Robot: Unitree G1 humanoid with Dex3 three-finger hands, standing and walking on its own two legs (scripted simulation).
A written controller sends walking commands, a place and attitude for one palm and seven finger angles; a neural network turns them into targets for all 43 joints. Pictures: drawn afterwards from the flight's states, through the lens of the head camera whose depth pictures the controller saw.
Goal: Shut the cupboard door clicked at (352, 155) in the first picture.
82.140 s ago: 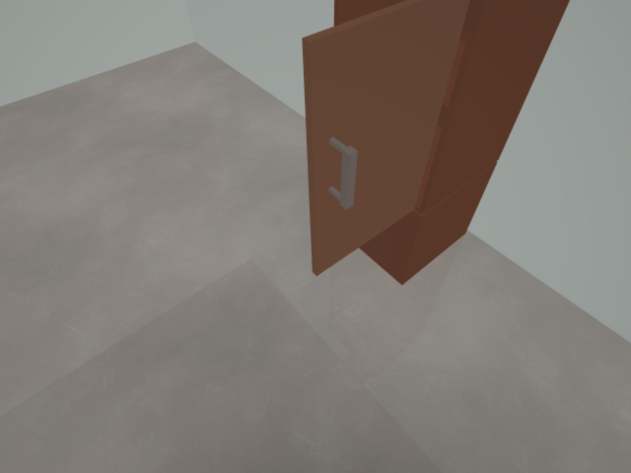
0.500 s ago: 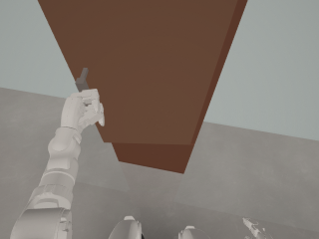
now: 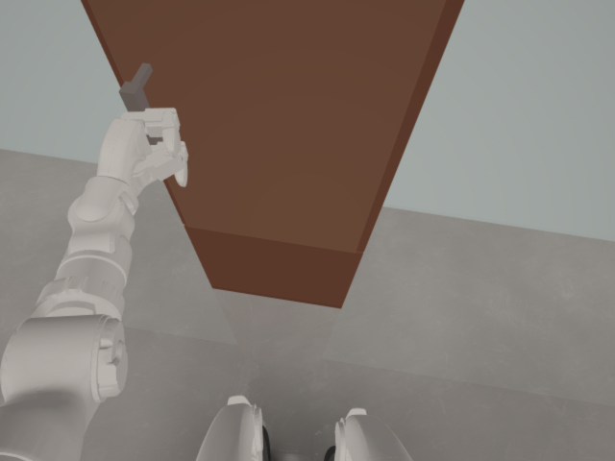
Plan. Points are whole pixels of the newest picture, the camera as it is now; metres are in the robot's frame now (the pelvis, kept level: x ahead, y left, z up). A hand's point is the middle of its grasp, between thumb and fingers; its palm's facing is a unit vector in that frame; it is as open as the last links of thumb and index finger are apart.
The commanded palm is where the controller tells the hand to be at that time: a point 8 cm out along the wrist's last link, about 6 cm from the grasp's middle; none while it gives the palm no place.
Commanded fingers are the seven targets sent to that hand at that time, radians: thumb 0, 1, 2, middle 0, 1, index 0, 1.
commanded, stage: push the door shut along its arc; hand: left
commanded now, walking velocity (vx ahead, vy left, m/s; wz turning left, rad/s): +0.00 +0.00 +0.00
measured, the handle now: (153, 120) +0.55 +0.20 +0.08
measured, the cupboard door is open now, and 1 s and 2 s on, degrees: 0 0 0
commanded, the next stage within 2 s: pull the fist back off the door in 0.28 s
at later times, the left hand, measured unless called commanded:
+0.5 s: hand (183, 154) +0.48 +0.15 +0.09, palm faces -0.03 -1.00 +0.02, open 3.2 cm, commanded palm +0.50 +0.16 +0.09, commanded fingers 0.00 0.90 0.90 -1.30 -1.50 -1.30 -1.50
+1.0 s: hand (204, 168) +0.47 +0.12 +0.07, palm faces +0.02 -1.00 -0.02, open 3.1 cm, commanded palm +0.43 +0.17 +0.09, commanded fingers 0.00 0.90 0.90 -1.30 -1.50 -1.30 -1.50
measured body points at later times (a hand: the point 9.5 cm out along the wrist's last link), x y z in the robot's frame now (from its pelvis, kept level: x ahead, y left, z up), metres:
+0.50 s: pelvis -0.03 +0.01 -0.01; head +0.08 +0.04 +0.42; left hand +0.48 +0.20 +0.09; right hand +0.02 -0.26 -0.12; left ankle +0.07 +0.10 -0.65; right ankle +0.01 -0.10 -0.65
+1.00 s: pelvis +0.01 +0.00 +0.01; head +0.10 +0.00 +0.45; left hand +0.46 +0.18 +0.08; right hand +0.00 -0.26 -0.11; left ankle +0.07 +0.09 -0.65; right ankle +0.01 -0.10 -0.65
